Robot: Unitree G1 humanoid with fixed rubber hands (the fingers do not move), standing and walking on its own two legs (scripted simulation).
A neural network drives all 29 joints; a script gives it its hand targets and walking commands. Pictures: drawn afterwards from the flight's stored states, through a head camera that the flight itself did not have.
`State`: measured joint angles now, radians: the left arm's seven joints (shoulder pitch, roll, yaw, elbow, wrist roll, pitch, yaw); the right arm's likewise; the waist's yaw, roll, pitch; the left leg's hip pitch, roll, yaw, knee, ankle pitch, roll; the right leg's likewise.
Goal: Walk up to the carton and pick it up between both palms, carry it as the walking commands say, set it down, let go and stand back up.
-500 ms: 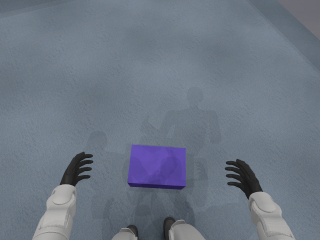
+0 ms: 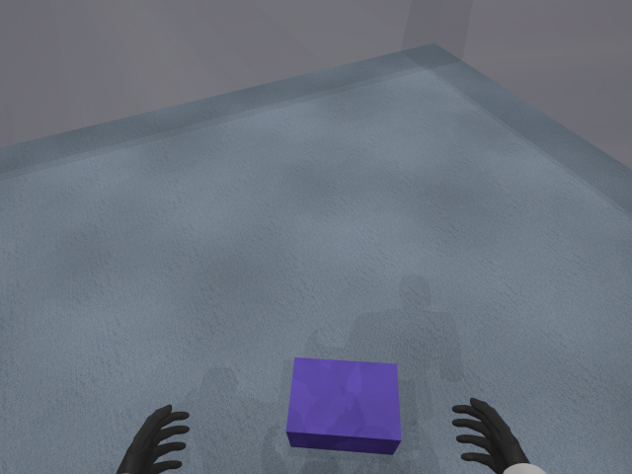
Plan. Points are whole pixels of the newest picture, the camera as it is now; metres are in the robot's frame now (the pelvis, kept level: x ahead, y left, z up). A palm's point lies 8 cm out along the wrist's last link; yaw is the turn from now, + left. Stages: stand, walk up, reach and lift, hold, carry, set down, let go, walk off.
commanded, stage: let go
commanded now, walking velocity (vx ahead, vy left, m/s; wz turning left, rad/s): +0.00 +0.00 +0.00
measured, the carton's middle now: (343, 405) +0.42 -0.06 -0.69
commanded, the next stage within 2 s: stand in 0.16 s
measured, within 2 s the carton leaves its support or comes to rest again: neither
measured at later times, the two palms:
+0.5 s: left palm out of the picture +0.13 +0.26 -0.07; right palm (581, 473) +0.15 -0.32 -0.09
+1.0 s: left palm out of the picture +0.08 +0.26 -0.09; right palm out of the picture +0.09 -0.31 -0.11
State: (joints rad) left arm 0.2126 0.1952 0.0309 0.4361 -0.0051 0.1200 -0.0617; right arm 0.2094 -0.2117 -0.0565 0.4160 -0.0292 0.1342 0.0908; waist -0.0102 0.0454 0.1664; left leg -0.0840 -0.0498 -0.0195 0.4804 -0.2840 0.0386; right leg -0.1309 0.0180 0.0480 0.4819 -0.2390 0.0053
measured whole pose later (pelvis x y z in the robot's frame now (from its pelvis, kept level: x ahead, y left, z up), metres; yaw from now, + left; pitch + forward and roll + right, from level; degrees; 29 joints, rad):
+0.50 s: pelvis +0.03 -0.03 +0.00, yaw +2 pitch -2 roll +0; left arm 0.24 0.30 0.08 0.75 0.04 0.01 0.00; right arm 0.27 -0.34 -0.08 0.70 -0.04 0.02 0.00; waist 0.00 0.05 -0.06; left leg -0.14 -0.01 -0.07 0.49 -0.31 -0.01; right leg -0.17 0.05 -0.01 0.48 -0.27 -0.04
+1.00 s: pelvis +0.01 -0.03 +0.00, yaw +2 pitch -3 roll +0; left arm 0.20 0.30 0.06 0.96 0.03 -0.02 -0.01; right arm 0.29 -0.35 0.01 0.88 -0.04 -0.02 -0.02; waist 0.01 0.03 -0.05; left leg -0.13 -0.02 -0.07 0.43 -0.25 0.00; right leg -0.15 0.04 0.00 0.41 -0.21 -0.04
